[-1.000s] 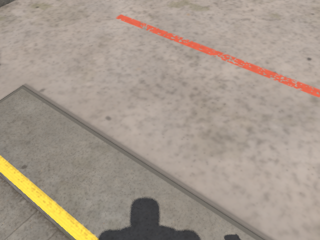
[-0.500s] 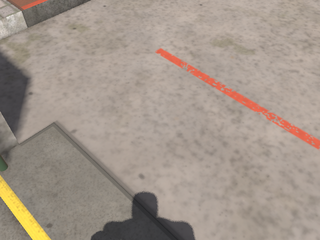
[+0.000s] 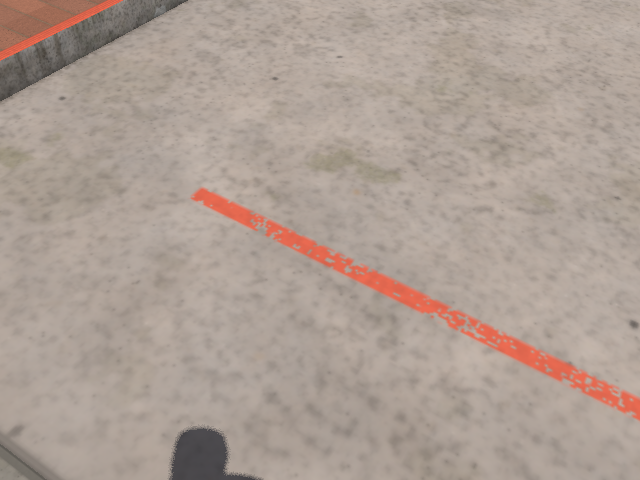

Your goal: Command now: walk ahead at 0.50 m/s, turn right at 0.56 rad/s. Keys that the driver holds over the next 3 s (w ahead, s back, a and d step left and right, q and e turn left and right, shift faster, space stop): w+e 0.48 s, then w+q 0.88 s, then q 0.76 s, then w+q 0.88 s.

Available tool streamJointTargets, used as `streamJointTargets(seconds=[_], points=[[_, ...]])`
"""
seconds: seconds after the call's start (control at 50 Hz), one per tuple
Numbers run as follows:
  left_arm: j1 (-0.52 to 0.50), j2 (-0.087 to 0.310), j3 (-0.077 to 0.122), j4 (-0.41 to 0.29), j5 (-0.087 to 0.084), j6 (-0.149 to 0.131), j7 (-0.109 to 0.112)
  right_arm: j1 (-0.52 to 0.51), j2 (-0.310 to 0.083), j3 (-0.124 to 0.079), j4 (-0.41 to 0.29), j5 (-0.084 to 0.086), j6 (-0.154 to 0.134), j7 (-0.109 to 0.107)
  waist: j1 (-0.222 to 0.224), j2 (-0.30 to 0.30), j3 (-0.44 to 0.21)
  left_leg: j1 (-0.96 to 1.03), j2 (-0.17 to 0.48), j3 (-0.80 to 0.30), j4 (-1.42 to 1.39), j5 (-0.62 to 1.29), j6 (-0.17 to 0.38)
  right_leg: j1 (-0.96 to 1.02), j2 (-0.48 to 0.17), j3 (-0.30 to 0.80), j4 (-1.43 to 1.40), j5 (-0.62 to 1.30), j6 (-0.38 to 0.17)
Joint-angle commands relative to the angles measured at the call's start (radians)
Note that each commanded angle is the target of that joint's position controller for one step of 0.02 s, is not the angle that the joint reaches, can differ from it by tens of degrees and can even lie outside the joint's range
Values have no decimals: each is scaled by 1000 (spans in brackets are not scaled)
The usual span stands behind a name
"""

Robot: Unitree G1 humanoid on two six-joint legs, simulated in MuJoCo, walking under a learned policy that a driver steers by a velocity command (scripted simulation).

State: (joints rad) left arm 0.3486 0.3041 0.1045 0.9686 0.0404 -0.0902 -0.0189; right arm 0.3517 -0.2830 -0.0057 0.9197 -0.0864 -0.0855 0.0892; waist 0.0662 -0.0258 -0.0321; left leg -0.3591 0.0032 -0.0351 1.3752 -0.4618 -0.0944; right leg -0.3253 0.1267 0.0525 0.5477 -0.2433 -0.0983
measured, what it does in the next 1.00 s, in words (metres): walks ahead: left foot, then right foot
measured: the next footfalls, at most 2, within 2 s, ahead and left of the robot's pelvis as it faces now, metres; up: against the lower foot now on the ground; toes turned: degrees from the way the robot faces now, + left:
left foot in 0.20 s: +0.22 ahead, +0.18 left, +0.00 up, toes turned -8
right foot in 0.64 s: +0.46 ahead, -0.16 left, +0.00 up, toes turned -21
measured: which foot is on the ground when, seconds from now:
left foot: up 0.00-0.18, down 0.20-0.64, up 0.66-1.00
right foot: down 0.00-0.20, up 0.22-0.62, down 0.64-1.00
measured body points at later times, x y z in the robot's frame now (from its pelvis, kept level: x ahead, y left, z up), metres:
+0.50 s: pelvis +0.25 +0.05 +0.01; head +0.26 +0.05 +0.46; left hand +0.53 +0.19 -0.07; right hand +0.14 -0.18 -0.12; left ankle +0.18 +0.19 -0.73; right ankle +0.38 -0.13 -0.66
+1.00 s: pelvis +0.50 -0.06 +0.01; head +0.51 -0.05 +0.46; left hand +0.58 +0.20 -0.13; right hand +0.60 -0.34 -0.09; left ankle +0.69 +0.08 -0.65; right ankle +0.43 -0.14 -0.73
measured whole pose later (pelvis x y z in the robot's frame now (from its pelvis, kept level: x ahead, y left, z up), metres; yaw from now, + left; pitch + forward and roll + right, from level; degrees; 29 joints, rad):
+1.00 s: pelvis +0.50 -0.06 +0.01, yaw -10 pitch +2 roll -3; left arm 0.31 0.24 0.07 0.95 0.02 -0.08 0.02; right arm 0.15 -0.25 -0.08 0.85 0.02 -0.04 0.00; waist 0.04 0.04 -0.02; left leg -0.77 0.14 -0.06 0.92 0.00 0.01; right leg -0.06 0.02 -0.21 0.26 -0.23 -0.03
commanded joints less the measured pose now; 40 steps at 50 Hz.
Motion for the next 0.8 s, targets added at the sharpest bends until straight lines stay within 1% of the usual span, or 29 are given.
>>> streamJointTargets(seconds=[0.02,0.04,0.06,0.1,0.14,0.16,0.18,0.2,0.22,0.24,0.26,0.28,0.32,0.34,0.38,0.42,0.44,0.46,0.52,0.58,0.6,0.64,0.66,0.68,0.7,0.72,0.74,0.76,0.8], points=[[-145,-46,-42,-73,-30,-24,-8,-180,29,22,-209,-9,-29,-71,-61,12,33,-355,55,-68,-158,-100,89,76,-247,381,-293,-58,-232],[-220,-40,-55,-117,-15,-31,-25,-113,12,13,-191,-8,-23,-92,-120,-19,70,-166,73,-55,-239,-78,82,-156,-226,373,-335,-57,-227],[-235,11,-47,-133,-16,-40,-41,-50,-6,3,-175,6,-22,-97,-157,-7,80,13,78,-10,-332,-5,64,-319,-183,332,-334,8,-203],[-153,138,-2,-117,-27,-50,-54,-99,-3,7,-182,55,-21,-85,-123,50,67,156,43,81,-566,55,2,-357,-133,278,-295,46,-177],[-61,127,5,-100,-5,-46,-72,-124,4,14,-169,67,-29,-75,-78,27,70,162,23,60,-725,277,-3,-264,-163,347,-220,-70,-180],[-56,105,2,-111,-2,-45,-75,-112,-35,-3,-166,58,-39,-79,-89,1,59,187,11,60,-740,259,17,-237,-176,382,-172,-98,-174],[-66,72,-4,-128,-1,-49,-71,-76,-82,-22,-162,47,-58,-90,-117,-1,43,265,17,41,-731,260,60,-264,-169,405,-102,-121,-149],[-110,22,-19,-155,5,-59,-66,64,-133,-46,-131,37,-78,-108,-200,49,1,434,86,-65,-745,262,150,-366,-116,390,65,-117,-89],[-78,-121,-51,-195,-5,-72,-63,222,-234,-68,-103,28,-90,-121,-235,337,-145,684,353,-521,-971,259,432,-550,89,183,420,-231,18],[-110,-87,-35,-200,-6,-71,-48,292,-211,-58,-61,22,-74,-110,-223,337,-113,702,457,-871,-1113,188,518,-733,72,179,654,-310,51],[-125,-54,-26,-176,-4,-69,-30,152,-170,-53,-71,40,-72,-97,-156,210,22,573,455,-758,-1121,60,461,-815,-2,180,783,-194,40],[-107,-52,-34,-147,4,-54,-14,2,-82,-34,-100,70,-64,-99,-113,166,37,426,395,-559,-1126,-73,385,-760,-96,105,851,-103,32],[-105,-92,-40,-134,39,-28,-11,-96,82,18,-122,71,-65,-119,-59,118,40,262,329,-319,-1183,148,315,-569,-182,57,739,8,37],[-143,-108,-43,-138,33,-21,-25,-113,94,20,-126,63,-61,-134,-57,107,28,232,304,-226,-1215,261,301,-505,-196,28,688,26,56],[-237,-114,-49,-151,-2,-12,-65,-56,57,7,-94,38,-65,-151,-100,104,31,271,264,-74,-1245,441,294,-497,-205,-22,545,145,79],[-302,-119,-56,-160,-12,-10,-90,27,19,-4,-46,23,-68,-143,-123,86,33,301,232,45,-1243,564,276,-461,-202,-70,360,246,79],[-387,-96,-52,-229,-117,9,-48,11,-92,-46,-36,98,-42,-130,-115,55,156,207,220,104,-1207,603,183,-459,-178,-44,365,228,61],[-400,-100,-64,-246,-114,14,-37,20,-105,-51,-38,106,-34,-125,-115,65,123,190,227,126,-1222,588,176,-414,-177,-55,293,261,50],[-441,-75,-64,-288,-81,31,-38,62,-93,-58,-6,111,-25,-116,-109,94,111,233,265,127,-1237,610,210,-312,-176,-64,153,282,26],[-465,-39,-57,-312,-64,32,-40,78,-111,-69,27,127,-9,-107,-76,106,87,381,287,111,-1136,962,224,-248,-137,-108,53,160,-21],[-427,-10,-46,-305,-56,27,-37,84,-131,-75,37,130,-4,-108,-47,126,52,414,283,104,-1059,1099,214,-167,-108,-123,15,134,-34],[-140,91,2,-216,-47,24,-15,67,-143,-74,39,128,1,-109,88,148,-99,246,218,123,-719,1113,170,294,-115,-97,-41,251,-80],[57,197,29,-172,-35,29,9,60,-91,-56,-1,91,-11,-107,128,-15,-272,-51,118,144,-346,567,135,661,-368,177,33,417,-140],[42,193,10,-180,-28,30,11,204,25,-24,11,104,-31,-92,39,-190,-440,-340,-8,-7,-37,-149,103,869,-584,591,-90,310,-290],[42,113,-1,-176,-33,36,14,105,-68,-59,17,137,-45,-89,80,-73,-367,-401,35,-99,57,-99,109,721,-535,531,-162,194,-240],[-50,71,-14,-178,-49,30,14,6,-85,-69,-27,150,-43,-94,47,-69,-202,-447,83,-56,27,9,110,545,-493,361,-207,160,-188],[-135,30,-27,-187,-53,20,10,-32,-73,-71,-37,141,-34,-106,0,-16,-124,-412,123,-38,-24,97,104,384,-451,267,-259,155,-154],[-187,-2,-34,-184,-46,9,6,-33,-65,-79,-37,123,-19,-116,-40,-27,-71,-359,146,-38,-62,154,101,255,-421,190,-308,147,-133],[-219,-23,-35,-164,-31,-9,-2,32,-8,-76,-26,124,18,-120,-98,-63,-29,-273,168,-54,-92,195,104,114,-396,96,-379,118,-117]])
Over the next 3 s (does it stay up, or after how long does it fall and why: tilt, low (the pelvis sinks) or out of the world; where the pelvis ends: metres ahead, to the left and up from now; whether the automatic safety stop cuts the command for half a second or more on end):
stays up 1.06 0.22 -0.02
